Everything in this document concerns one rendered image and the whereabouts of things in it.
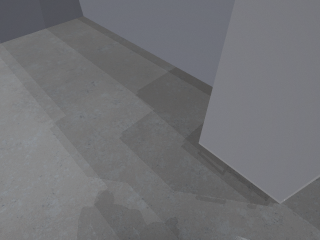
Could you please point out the fridge door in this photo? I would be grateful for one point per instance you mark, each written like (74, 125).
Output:
(263, 116)

